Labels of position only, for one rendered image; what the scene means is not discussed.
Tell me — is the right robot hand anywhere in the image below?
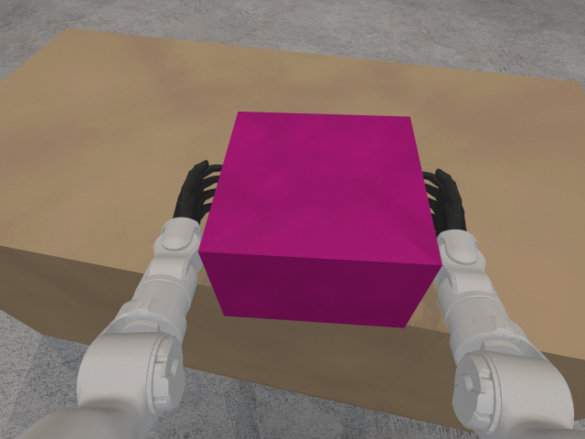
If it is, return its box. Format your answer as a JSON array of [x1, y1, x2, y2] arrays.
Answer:
[[422, 168, 467, 238]]

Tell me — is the right robot forearm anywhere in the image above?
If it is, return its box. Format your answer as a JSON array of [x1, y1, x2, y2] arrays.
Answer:
[[433, 230, 574, 428]]

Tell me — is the left robot forearm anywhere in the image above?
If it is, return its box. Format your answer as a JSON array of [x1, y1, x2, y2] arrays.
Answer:
[[77, 217, 203, 403]]

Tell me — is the right robot upper arm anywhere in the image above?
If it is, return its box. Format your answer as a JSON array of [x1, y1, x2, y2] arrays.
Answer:
[[452, 349, 585, 439]]

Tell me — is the left robot hand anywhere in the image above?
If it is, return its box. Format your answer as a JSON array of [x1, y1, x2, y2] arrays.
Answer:
[[173, 160, 223, 225]]

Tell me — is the carton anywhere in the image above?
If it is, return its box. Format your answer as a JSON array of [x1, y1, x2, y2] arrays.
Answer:
[[198, 112, 442, 328]]

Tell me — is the left robot upper arm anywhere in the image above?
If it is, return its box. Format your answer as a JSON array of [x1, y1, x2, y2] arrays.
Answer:
[[16, 332, 185, 439]]

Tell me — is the pedestal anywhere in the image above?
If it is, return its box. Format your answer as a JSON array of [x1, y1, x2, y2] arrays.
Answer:
[[0, 28, 585, 434]]

